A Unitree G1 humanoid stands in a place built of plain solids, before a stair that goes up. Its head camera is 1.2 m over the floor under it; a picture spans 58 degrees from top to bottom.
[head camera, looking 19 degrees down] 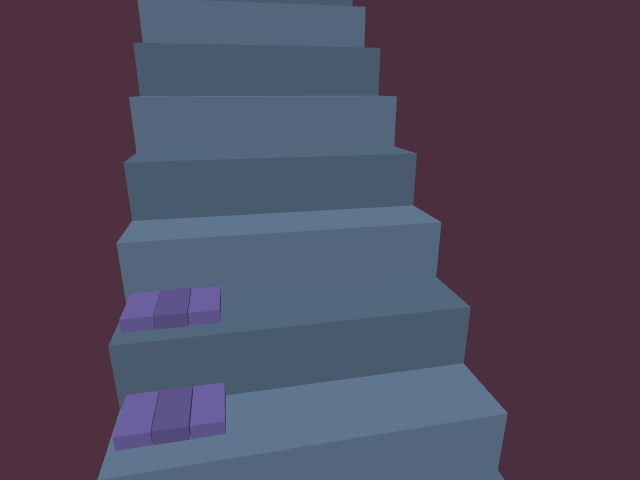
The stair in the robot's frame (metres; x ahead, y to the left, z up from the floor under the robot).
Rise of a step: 0.20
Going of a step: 0.23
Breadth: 1.01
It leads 12 degrees to the left of straight ahead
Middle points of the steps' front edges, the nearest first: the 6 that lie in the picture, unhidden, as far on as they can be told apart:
0.83 0.00 0.39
1.05 0.04 0.59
1.27 0.09 0.79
1.50 0.14 0.98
1.72 0.18 1.18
1.94 0.23 1.38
